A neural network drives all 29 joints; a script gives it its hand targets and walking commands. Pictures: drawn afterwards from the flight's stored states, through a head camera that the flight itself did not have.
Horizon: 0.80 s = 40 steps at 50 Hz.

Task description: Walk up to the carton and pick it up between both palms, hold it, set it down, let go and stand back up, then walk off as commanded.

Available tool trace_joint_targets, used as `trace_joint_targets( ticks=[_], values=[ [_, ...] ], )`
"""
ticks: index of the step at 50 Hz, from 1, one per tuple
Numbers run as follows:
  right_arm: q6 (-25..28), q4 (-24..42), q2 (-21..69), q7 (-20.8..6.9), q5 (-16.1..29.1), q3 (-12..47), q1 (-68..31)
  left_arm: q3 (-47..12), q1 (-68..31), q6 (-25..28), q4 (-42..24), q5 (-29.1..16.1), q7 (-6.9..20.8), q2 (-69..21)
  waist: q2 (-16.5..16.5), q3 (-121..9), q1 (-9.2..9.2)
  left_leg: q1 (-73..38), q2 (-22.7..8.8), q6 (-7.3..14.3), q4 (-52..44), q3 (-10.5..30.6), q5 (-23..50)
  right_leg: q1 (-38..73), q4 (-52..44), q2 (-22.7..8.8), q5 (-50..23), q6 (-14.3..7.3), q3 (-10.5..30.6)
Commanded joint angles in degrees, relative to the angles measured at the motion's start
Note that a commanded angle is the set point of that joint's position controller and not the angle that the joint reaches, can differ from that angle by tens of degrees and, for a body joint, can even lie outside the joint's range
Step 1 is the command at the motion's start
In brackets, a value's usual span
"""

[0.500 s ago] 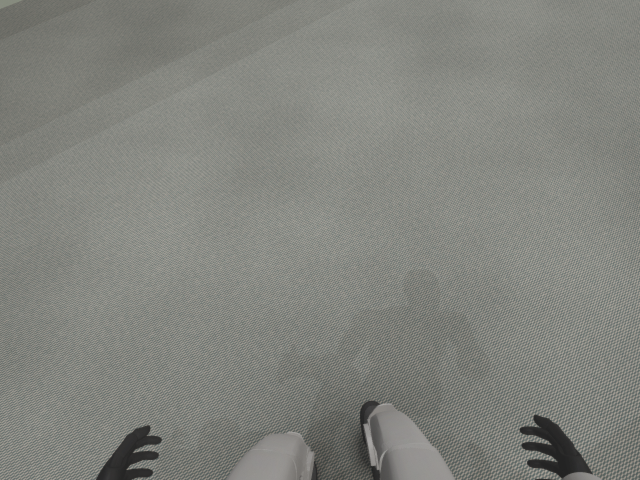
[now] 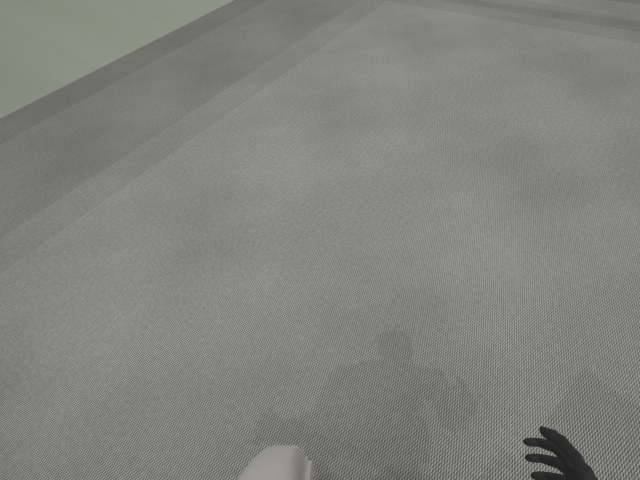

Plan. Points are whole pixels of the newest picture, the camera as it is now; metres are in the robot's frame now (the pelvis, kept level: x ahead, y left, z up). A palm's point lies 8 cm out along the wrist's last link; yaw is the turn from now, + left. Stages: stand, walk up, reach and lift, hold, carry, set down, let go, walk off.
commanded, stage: walk up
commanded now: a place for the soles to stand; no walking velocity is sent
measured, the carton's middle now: out of the picture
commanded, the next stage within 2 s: none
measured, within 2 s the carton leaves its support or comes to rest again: neither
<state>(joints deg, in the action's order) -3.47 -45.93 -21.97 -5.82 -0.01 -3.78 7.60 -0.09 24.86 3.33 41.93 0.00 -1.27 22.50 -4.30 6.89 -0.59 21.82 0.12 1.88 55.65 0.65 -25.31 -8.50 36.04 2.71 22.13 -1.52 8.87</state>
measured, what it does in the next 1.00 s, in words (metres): steps to the left, turning right: left foot, then right foot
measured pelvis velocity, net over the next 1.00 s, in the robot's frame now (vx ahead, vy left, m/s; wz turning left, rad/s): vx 0.05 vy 0.15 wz -0.66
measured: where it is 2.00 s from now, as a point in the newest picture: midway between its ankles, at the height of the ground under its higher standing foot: outside the picture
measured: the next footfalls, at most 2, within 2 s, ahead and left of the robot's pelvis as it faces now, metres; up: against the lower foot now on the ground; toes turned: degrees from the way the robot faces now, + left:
left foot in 0.20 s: +0.13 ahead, +0.16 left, +0.00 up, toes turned -6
right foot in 0.46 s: +0.13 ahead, -0.08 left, +0.00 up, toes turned -11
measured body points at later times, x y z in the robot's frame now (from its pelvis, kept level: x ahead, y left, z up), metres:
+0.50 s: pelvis +0.06 +0.06 -0.02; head +0.09 +0.02 +0.43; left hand +0.23 +0.34 -0.10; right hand +0.11 -0.26 -0.14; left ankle +0.09 +0.17 -0.72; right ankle +0.10 -0.07 -0.73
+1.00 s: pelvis +0.05 +0.15 -0.01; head +0.07 +0.10 +0.43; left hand +0.31 +0.34 -0.11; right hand -0.01 -0.18 -0.12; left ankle +0.10 +0.20 -0.73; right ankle +0.01 -0.02 -0.71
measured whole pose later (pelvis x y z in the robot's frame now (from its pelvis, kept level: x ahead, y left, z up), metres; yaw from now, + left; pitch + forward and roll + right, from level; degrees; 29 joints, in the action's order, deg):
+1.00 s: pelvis +0.05 +0.15 -0.01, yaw -38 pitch -1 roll +0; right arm -0.5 -43.4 -21.6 -2.2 0.0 -4.6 7.0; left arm -0.1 15.1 -0.4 41.9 0.0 -0.6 22.5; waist -2.6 6.7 -0.5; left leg 18.3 -2.7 4.0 42.4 -13.4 -23.2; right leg -27.7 47.3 1.2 21.5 1.7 7.8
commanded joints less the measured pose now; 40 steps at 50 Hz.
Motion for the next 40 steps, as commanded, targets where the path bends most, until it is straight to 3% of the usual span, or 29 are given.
trace_joint_targets(
  ticks=[1,3,5,7,8,9,10,11,12,13,14,15,17,18,20,22,23,24,25,26,27,29,34,35,36,37,38,39,40],
  values=[
    [1.96,9.03,-13.58,-0.43,-1.81,-5.77,-5.66,7.48,-1.64,1.93,-1.21,0.59,-1.82,18.35,8.98,3.58,1.87,14.32,-1.18,-1.6,8.81,5.8,3.0,-7.74,-23.96,-14.84,17.18,-12.28,31.66],
    [2.09,9.84,-12.31,-0.35,-0.52,-5.61,-4.99,7.69,-1.1,1.89,-2.84,0.76,-1.2,17.88,14.61,2.74,1.89,11.99,-1.45,-2.2,2.41,5.14,1.72,-6.5,-21.33,-12.45,10.79,-12.02,26.88],
    [2.74,11.92,-11.8,0.1,-1.11,-4.93,-9.41,8.5,1.51,2.06,-3.19,0.8,-1.84,18.83,12.96,3.16,0.38,13.54,-2.08,-0.87,-2.41,6.13,-2.08,-3.17,-18.38,-16.57,0.3,-13.54,31.38],
    [3.5,10.14,-11.64,0.53,-0.44,-5.03,-7.39,7.56,0.82,1.67,-2.83,0.77,-1.62,17.29,11.78,-0.38,-0.34,6.9,0.22,-1.5,-10.47,3.82,-3.91,-1.14,-15.36,-13.23,-9.65,-11.73,25.9],
    [3.98,9.12,-11.67,1.59,0.09,-5.23,-2.13,7.73,-1.21,1.73,-2.92,0.92,-1.6,16.3,15.38,-1.39,3.11,2.08,-2.12,0.1,-18.79,6.41,-1.11,-0.73,-10.55,-14.11,-17.47,-10.62,26.59],
    [4.79,7.59,-11.07,2.34,0.51,-5.33,4.41,7.08,-5.8,1.3,-4.04,0.18,-1.33,15.81,12.5,-5.23,6.56,-11.75,-0.72,0.59,-28.23,3.57,7.17,-8.65,-4.27,-10.57,-23.38,-8.08,20.07],
    [5.36,5.18,-14.59,3.25,-0.81,-7.41,11.98,6.08,-4.99,1.16,-4.52,0.36,-1.26,13.34,3.85,-9.74,10.09,-27.44,-3.43,0.32,-35.54,7.37,12.02,-15.78,10.5,-3.58,-25.03,-4.38,9.75],
    [5.57,6.58,-19.73,3.98,-1.84,-7.72,11.02,4.22,0.13,0.94,-4.43,0.03,-1.42,5.23,-12.79,-15.16,6.49,-36.4,-20.56,2.39,-37.38,28.18,21.79,-29.83,24.71,4.7,8.75,0.42,0.89],
    [5.35,8.37,-19.87,3.9,0.09,-7.2,8.09,5.03,0.6,0.52,-2.44,1.16,-2.5,11.22,-7.15,-13.61,5.77,-26.74,-27.52,7.11,-39.71,35.93,21.26,-30.09,29.89,1.78,14.11,1.53,-3.52],
    [5.08,8.56,-17.38,3.11,0.16,-6.11,4.19,6.47,-2.16,0.56,-2.02,0.78,-2.67,14.85,-4.05,-9.99,4.6,-22.61,-26.59,9.78,-37.83,32.21,26.35,-28.01,32.58,-1.0,12.34,1.84,-5.1],
    [4.84,9.42,-14.34,3.08,0.44,-5.44,3.42,6.12,-0.26,0.75,-1.99,0.68,-2.59,14.39,-1.07,-11.64,3.9,-23.32,-23.8,8.49,-34.29,22.7,31.85,-27.88,31.42,-3.16,9.34,1.55,-5.45],
    [4.35,9.49,-11.78,3.5,-0.23,-4.63,0.65,5.76,-0.48,0.39,-0.72,0.4,-1.93,13.49,-2.59,-10.48,3.2,-21.25,-19.95,8.07,-32.61,14.36,35.88,-27.87,30.46,-4.57,7.83,1.75,-6.69],
    [4.06,8.65,-10.94,3.73,-0.44,-4.82,2.88,5.42,-1.75,0.23,-0.69,0.43,-0.83,11.68,-9.07,-10.19,4.35,-22.18,-18.9,8.57,-30.44,11.26,35.53,-29.45,22.37,-5.95,6.82,2.61,-7.62],
    [4.12,9.01,-10.3,3.67,-0.36,-4.82,2.25,5.67,-1.85,0.44,-0.65,0.21,-0.79,11.87,-4.58,-9.27,2.84,-19.18,-19.51,10.36,-29.33,9.93,40.13,-26.5,19.39,-6.68,4.63,2.32,-8.45],
    [3.49,9.77,-10.77,3.8,-0.2,-4.87,1.2,5.4,-1.12,0.55,0.0,0.0,-0.5,10.95,-2.2,-13.17,2.06,-18.04,-21.78,10.7,-23.94,6.23,38.4,-20.09,9.28,-5.74,3.91,1.97,-10.05],
    [3.15,10.84,-11.14,3.9,0.0,-4.22,-2.25,4.67,-0.11,0.33,0.06,-0.07,-0.66,10.14,-0.42,-16.7,-0.77,-13.13,-17.29,6.94,-15.88,-0.27,35.3,-8.13,0.23,-2.79,-8.69,-0.69,-9.38],
    [2.92,11.38,-10.5,3.62,0.14,-3.72,-3.05,4.87,1.18,0.73,0.88,-0.17,-1.12,11.09,-0.12,-15.98,-2.45,-7.62,-13.02,4.34,-9.43,-3.54,32.82,-3.32,-3.29,-3.15,-12.83,-3.73,-3.41],
    [2.63,12.3,-8.36,3.26,0.68,-3.44,-3.93,6.25,1.93,1.01,0.44,1.07,-1.72,18.02,14.54,-14.45,-3.12,2.76,-4.66,0.15,1.35,-7.44,21.71,-0.62,-9.77,-12.83,-22.7,-9.21,18.96],
    [1.86,12.79,-8.99,3.58,1.12,-3.44,-7.5,6.21,0.12,0.8,-0.03,0.87,-1.79,19.91,20.46,-9.85,-2.52,10.0,4.12,-1.9,7.4,-1.75,-14.06,-2.76,-11.85,-19.15,-36.01,-17.92,33.64],
    [1.62,12.44,-10.67,3.87,0.78,-3.69,-6.3,6.27,-0.27,0.36,0.03,0.04,-1.86,19.53,15.63,-9.43,-1.57,8.78,3.12,-2.26,10.51,5.6,-15.3,-2.85,-9.8,-18.32,-36.89,-19.13,33.45],
    [1.95,11.64,-10.76,4.12,0.55,-3.81,-4.58,6.14,-1.27,-0.16,-0.79,-0.8,-1.98,18.0,13.91,-10.22,-0.54,8.77,3.9,-2.48,10.62,4.63,-15.28,-1.71,-9.46,-17.58,-36.05,-19.1,32.43],
    [2.45,9.11,-10.87,4.26,-0.18,-3.75,-2.9,5.89,-5.53,-0.48,-2.13,0.17,-2.15,15.4,15.98,-5.82,0.52,9.64,3.0,-2.28,8.03,4.36,-9.94,-4.18,-11.71,-13.42,-29.13,-13.38,31.27],
    [3.54,8.11,-9.23,4.05,0.33,-3.9,-2.87,6.08,-7.38,-1.78,-3.01,1.26,-0.54,14.34,17.55,-8.23,0.2,1.14,6.15,-0.98,-10.91,0.86,-9.71,-4.88,-12.76,-10.64,-23.58,-11.9,29.13],
    [4.16,7.01,-7.82,4.31,0.46,-3.46,-0.15,5.6,-8.96,-2.14,-3.5,1.33,-0.51,13.6,17.3,-9.64,1.7,-6.23,5.42,-0.79,-19.05,1.01,-5.29,-9.69,-10.72,-8.6,-24.84,-10.6,25.72],
    [4.44,5.63,-9.45,4.84,-0.15,-4.39,6.84,4.87,-13.72,-2.35,-4.82,1.39,-0.4,13.32,16.12,-9.3,6.57,-19.16,1.64,-0.14,-32.94,5.8,4.06,-19.81,-5.32,-7.67,-21.83,-6.67,23.22],
    [4.75,4.32,-14.92,5.41,-1.87,-5.92,7.08,3.67,-12.86,-2.53,-4.8,1.19,-0.66,6.61,-0.26,-11.4,6.24,-31.18,-8.67,1.34,-40.57,20.08,0.67,-33.72,8.11,3.01,-5.48,-0.92,11.95],
    [4.73,5.97,-18.86,5.7,-1.33,-6.36,3.02,3.38,-12.34,-2.69,-4.32,1.89,-0.75,7.57,-6.99,-10.94,5.6,-25.32,-27.27,4.64,-43.43,31.09,5.28,-39.04,16.4,4.94,8.79,2.35,1.72],
    [4.93,7.22,-16.94,5.71,-0.56,-5.93,-0.92,4.7,-14.69,-2.31,-3.35,2.22,-1.23,12.33,2.27,-5.97,5.51,-19.01,-27.71,4.98,-41.89,27.84,12.99,-36.03,19.06,-0.73,7.94,2.18,0.28],
    [5.07,6.93,-16.64,5.53,-0.64,-5.47,-1.02,5.32,-12.59,-2.2,-3.36,1.9,-0.49,12.71,2.2,-8.55,4.29,-20.25,-26.14,3.46,-38.0,23.38,22.59,-32.78,18.91,-2.18,7.25,2.03,-1.54]
  ],
)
